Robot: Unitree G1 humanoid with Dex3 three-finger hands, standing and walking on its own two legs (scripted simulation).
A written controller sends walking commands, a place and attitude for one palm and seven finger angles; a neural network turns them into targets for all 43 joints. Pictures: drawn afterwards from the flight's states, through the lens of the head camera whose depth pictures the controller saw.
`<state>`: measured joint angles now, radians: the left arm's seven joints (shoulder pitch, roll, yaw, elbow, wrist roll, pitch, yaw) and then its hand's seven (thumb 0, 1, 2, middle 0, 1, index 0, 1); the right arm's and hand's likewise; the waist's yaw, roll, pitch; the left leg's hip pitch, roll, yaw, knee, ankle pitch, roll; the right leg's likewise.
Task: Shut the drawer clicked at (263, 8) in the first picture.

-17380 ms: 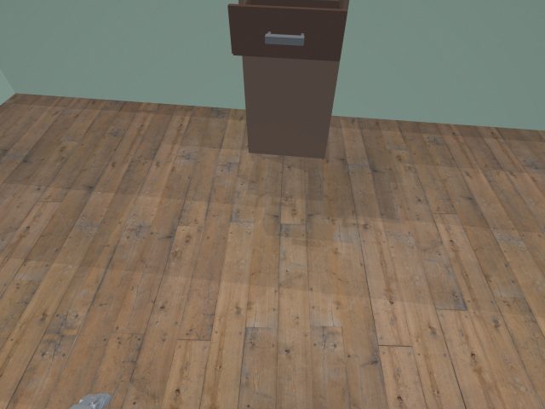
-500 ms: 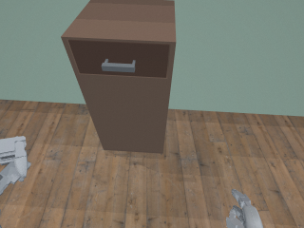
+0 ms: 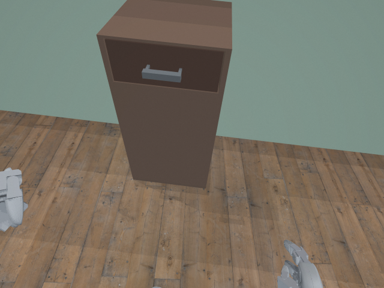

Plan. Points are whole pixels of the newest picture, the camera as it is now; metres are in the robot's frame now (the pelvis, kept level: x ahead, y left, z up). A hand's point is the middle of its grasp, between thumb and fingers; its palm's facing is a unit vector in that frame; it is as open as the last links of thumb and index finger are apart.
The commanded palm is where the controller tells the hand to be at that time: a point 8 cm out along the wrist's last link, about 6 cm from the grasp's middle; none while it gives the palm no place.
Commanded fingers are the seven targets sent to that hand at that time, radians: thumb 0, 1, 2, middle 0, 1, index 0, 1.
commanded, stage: step back with the hand held close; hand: left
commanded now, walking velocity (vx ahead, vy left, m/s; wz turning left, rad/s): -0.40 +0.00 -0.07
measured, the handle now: (163, 72) +0.77 +0.15 +0.03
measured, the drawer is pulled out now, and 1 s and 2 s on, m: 0.00 0.00 0.00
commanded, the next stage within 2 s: stop stepping back and stand still in 0.22 s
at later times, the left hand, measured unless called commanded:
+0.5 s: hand out of the picture +0.10 +0.28 +0.17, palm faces +0.32 -0.83 -0.46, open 3.3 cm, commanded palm +0.04 +0.31 +0.19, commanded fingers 0.00 0.90 0.90 -1.40 -1.60 -1.40 -1.60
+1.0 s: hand out of the picture +0.05 +0.27 +0.18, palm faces +0.27 -0.81 -0.52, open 3.3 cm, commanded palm +0.00 +0.31 +0.19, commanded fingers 0.00 0.90 0.90 -1.40 -1.60 -1.40 -1.60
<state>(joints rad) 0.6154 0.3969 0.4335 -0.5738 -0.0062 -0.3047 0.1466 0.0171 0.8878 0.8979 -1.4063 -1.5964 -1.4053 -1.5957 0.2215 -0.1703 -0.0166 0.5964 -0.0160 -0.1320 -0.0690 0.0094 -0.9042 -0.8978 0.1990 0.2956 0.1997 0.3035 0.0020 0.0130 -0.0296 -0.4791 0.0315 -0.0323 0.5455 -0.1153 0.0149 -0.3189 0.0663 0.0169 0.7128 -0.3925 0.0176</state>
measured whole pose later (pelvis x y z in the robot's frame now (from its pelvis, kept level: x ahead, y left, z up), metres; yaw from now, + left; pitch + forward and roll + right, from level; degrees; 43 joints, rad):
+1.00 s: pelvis -0.16 +0.05 +0.00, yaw -6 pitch +0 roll -1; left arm 0.67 0.47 0.40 -0.63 -0.03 -0.18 0.15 0.02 0.89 0.90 -1.41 -1.60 -1.40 -1.60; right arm 0.27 -0.18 0.03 0.62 -0.02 -0.10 -0.07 0.01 -0.90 -0.90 0.20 0.30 0.20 0.30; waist 0.00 -0.02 -0.01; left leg -0.42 0.02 0.03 0.68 -0.30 0.00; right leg -0.22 0.02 -0.08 0.47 -0.23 -0.07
